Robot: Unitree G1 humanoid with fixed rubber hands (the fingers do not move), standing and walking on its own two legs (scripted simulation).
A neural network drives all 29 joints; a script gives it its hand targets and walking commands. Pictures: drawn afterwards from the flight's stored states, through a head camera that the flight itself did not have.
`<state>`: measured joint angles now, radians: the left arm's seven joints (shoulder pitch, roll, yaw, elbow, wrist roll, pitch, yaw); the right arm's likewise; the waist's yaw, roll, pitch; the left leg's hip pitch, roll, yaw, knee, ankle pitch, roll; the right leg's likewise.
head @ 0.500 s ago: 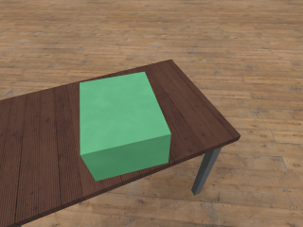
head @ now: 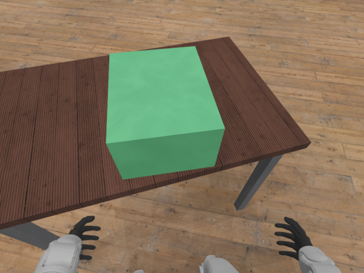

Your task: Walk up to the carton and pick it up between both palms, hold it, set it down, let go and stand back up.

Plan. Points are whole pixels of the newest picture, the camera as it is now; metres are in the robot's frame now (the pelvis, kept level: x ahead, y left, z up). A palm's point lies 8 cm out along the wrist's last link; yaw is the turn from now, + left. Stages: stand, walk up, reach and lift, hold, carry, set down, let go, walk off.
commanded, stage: reach and lift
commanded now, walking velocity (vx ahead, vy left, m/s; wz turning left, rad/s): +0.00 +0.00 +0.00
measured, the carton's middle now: (161, 108) +0.54 +0.02 +0.01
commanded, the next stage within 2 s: none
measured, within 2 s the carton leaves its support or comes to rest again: neither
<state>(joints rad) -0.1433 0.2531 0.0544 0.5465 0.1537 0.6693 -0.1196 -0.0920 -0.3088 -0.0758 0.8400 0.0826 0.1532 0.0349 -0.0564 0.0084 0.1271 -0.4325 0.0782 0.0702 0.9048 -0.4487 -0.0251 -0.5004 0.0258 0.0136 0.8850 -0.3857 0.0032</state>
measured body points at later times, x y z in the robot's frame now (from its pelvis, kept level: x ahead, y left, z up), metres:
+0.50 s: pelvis +0.00 -0.01 +0.03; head +0.04 -0.01 +0.48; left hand +0.21 +0.24 -0.05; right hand +0.15 -0.25 -0.08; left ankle +0.00 +0.12 -0.69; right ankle +0.04 -0.11 -0.69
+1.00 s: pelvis +0.02 +0.00 +0.05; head +0.03 +0.00 +0.50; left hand +0.22 +0.24 -0.02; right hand +0.19 -0.23 -0.04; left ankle +0.00 +0.12 -0.69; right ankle +0.04 -0.11 -0.69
